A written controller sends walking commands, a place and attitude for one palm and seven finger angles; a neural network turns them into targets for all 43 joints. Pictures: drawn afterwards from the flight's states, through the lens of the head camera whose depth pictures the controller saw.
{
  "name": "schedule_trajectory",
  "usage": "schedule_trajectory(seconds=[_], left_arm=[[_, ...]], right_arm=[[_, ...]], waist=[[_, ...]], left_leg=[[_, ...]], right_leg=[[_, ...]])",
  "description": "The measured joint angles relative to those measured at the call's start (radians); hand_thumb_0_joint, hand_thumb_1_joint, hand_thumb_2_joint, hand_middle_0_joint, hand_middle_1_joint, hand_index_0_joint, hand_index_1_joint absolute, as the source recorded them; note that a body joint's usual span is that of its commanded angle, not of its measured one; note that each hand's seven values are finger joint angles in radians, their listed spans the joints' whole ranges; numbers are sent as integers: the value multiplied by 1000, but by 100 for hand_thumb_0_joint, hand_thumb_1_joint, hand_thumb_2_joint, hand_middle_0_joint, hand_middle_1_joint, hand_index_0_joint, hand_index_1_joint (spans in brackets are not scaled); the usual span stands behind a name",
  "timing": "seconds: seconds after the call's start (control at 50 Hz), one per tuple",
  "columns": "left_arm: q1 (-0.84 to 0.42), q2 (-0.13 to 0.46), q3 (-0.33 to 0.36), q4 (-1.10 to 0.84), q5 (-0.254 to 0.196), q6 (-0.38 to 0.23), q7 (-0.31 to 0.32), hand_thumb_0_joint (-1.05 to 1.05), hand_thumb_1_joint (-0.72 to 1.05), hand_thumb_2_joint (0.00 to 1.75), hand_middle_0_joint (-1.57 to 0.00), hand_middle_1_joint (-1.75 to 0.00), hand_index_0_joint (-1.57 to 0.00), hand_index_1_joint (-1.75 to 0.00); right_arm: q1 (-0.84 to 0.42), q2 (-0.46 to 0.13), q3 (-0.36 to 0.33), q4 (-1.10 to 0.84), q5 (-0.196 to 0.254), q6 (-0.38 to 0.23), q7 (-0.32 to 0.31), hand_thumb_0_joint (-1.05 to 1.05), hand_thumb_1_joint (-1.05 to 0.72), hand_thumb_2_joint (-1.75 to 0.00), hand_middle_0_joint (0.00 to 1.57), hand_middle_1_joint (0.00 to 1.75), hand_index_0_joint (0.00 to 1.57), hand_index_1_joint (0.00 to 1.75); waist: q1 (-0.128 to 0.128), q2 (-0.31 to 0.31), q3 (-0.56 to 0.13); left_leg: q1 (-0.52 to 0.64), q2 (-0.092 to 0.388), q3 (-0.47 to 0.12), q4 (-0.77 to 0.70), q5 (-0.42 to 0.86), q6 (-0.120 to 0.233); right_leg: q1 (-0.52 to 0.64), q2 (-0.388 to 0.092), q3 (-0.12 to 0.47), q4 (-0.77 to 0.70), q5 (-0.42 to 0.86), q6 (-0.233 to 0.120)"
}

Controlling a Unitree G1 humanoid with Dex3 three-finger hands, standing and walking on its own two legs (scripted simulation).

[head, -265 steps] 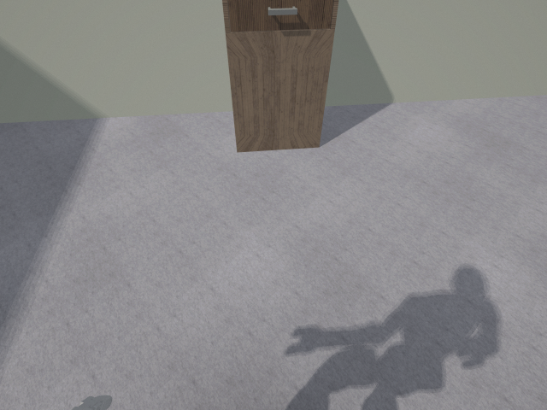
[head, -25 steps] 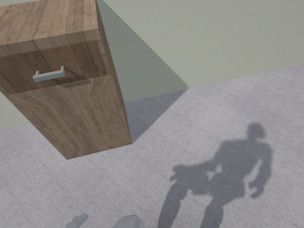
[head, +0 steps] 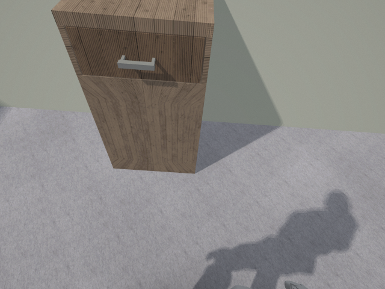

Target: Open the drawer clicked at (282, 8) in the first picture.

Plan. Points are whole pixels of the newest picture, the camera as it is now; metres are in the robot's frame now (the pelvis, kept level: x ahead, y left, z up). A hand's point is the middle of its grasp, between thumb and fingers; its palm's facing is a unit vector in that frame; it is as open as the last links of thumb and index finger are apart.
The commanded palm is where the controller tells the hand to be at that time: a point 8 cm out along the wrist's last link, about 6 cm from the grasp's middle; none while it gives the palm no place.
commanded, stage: take the last steps up to it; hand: left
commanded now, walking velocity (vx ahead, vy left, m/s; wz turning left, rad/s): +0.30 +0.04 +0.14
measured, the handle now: (137, 62) +0.78 +0.27 +0.00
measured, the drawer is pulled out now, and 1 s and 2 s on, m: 0.00 0.00 0.00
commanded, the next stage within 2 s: come to a stop and stand still in 0.90 s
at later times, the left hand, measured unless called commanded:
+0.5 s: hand out of the picture +0.01 +0.15 -0.16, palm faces +0.17 -0.97 -0.18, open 7.3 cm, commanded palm none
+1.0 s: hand (110, 213) +0.30 +0.25 -0.16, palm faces +0.08 -0.97 -0.23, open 7.3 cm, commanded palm none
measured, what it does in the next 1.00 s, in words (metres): walks ahead: right foot, then left foot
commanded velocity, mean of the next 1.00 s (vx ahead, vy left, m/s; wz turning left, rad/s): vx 0.24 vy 0.01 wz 0.02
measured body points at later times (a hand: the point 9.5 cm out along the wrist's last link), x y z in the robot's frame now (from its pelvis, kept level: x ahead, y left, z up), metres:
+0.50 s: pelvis +0.08 +0.00 +0.01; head +0.08 -0.02 +0.46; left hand +0.00 +0.20 -0.14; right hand +0.10 -0.24 -0.16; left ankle +0.14 +0.15 -0.68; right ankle +0.02 -0.12 -0.74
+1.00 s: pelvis +0.22 +0.06 +0.00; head +0.23 +0.04 +0.45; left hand +0.30 +0.30 -0.14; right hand +0.22 -0.15 -0.17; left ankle +0.18 +0.16 -0.74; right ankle +0.30 -0.04 -0.72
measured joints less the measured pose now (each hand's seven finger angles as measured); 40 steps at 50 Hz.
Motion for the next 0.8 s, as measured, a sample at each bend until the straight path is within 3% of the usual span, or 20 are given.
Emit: schedule_trajectory(seconds=[0.1, 0.18, 0.22, 0.26, 0.3, 0.36, 0.44, 0.52, 0.62, 0.64, 0.68, 0.74, 0.8], left_arm=[[-15, -33, -13, -1, 8, -13, -15, 1, 91, 90, -19, -30, -20, -30], [-17, -67, -24, -5, 11, -41, -24, 1, 91, 90, -19, -30, -20, -30], [-12, -82, -28, -6, 16, -69, -23, 1, 91, 90, -19, -30, -20, -30], [2, -106, -34, -4, 16, -88, -19, 1, 91, 90, -20, -30, -20, -30], [38, -124, -36, 4, 13, -103, -11, 0, 91, 90, -20, -30, -20, -30], [92, -136, -35, 39, 12, -106, -2, 0, 92, 90, -20, -30, -20, -30], [144, -146, -37, 87, 12, -111, -3, 1, 92, 90, -20, -30, -20, -30], [182, -151, -36, 122, 14, -116, -5, 1, 91, 90, -20, -30, -20, -30], [217, -141, -24, 155, 15, -103, -6, 1, 91, 90, -20, -30, -20, -30], [228, -141, -22, 159, 13, -99, -7, 1, 91, 90, -20, -30, -20, -30], [207, -128, -18, 170, 6, -78, -8, 1, 91, 90, -20, -30, -20, -30], [157, -111, -11, 166, 5, -65, -10, 1, 91, 90, -20, -30, -20, -30], [89, -94, -3, 133, 10, -64, -13, 1, 91, 90, -19, -30, -20, -30]], right_arm=[[60, 12, -3, 27, -6, -11, 3, 0, -90, -90, 20, 30, 20, 30], [125, 12, -8, 64, -7, -13, 2, 0, -90, -90, 20, 30, 20, 30], [162, 8, -13, 87, 0, -13, 1, 0, -90, -90, 20, 30, 20, 30], [193, 0, -21, 116, -3, 2, 6, 1, -90, -90, 20, 30, 20, 30], [208, -5, -29, 140, -8, 17, 17, 1, -91, -90, 20, 30, 20, 30], [216, -7, -39, 147, -13, 14, 27, 1, -91, -90, 20, 30, 20, 30], [215, 0, -45, 140, -9, 6, 32, 1, -91, -90, 20, 30, 20, 30], [189, 8, -43, 136, -6, 3, 40, 1, -91, -90, 20, 30, 20, 30], [136, 22, -33, 111, -6, -27, 42, 1, -91, -90, 19, 30, 20, 30], [130, 18, -30, 100, -9, -43, 39, 1, -91, -90, 20, 30, 20, 30], [102, 34, -28, 91, -12, -68, 22, 1, -91, -90, 20, 30, 20, 30], [90, 48, -28, 82, -8, -83, -5, 0, -92, -90, 20, 30, 20, 30], [108, 47, -23, 87, -7, -90, -19, 0, -94, -90, 20, 30, 20, 30]], waist=[[-22, 25, -32], [-41, 47, -55], [-44, 59, -63], [-41, 82, -72], [-32, 82, -85], [-41, 75, -89], [-48, 59, -78], [-28, 45, -60], [-2, 22, -42], [-2, 27, -43], [-11, 2, -25], [-17, -8, -23], [-27, -10, -35]], left_leg=[[25, -11, -13, -36, 13, -1], [27, -18, -21, -5, -13, -12], [-3, -18, -28, 87, -81, -16], [-71, -10, -41, 266, -172, -17], [-150, -1, -35, 432, -143, -21], [-244, 38, -20, 537, -31, -39], [-311, 87, -2, 489, 55, -58], [-314, 108, 23, 344, 77, -56], [-210, 88, 62, 130, 53, -34], [-175, 86, 64, 83, 53, -26], [-181, 68, 81, 141, 26, -16], [-124, 59, 114, 116, 11, -10], [-49, 38, 133, 19, 33, -5]], right_leg=[[47, 16, -11, -141, 3, -13], [141, 42, -35, -352, 54, -29], [187, 51, -46, -444, 143, -66], [205, 57, -70, -431, 136, -95], [237, 56, -72, -469, 127, -101], [297, 52, -77, -561, 156, -91], [360, 41, -94, -647, 173, -82], [399, 28, -106, -676, 157, -59], [409, -2, -107, -594, 66, -16], [386, -7, -104, -523, 25, -20], [283, -22, -52, -259, -56, -54], [108, -1, -11, 75, -26, -85], [-3, -4, -29, 117, 56, -82]])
